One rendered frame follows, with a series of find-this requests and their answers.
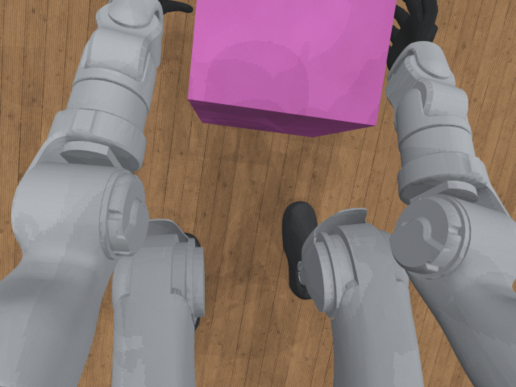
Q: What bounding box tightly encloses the carton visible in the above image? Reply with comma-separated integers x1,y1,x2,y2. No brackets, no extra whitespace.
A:
188,0,397,137

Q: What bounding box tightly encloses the left robot upper arm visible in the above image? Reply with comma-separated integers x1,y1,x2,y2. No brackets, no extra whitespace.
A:
0,161,149,387

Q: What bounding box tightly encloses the robot right forearm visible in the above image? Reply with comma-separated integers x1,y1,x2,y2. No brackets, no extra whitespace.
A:
385,41,510,217

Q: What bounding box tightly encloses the right robot upper arm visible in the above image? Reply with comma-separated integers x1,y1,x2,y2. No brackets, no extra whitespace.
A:
389,194,516,387

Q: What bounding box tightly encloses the robot left forearm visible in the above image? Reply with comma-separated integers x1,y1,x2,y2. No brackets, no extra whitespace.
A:
11,0,164,242

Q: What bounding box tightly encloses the robot right shin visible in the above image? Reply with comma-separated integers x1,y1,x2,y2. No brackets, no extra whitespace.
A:
298,208,409,301

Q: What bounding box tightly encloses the right robot hand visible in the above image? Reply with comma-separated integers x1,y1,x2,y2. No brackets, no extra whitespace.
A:
387,0,438,70

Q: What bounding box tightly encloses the robot left thigh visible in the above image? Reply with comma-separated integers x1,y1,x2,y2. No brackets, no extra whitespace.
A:
112,234,205,387

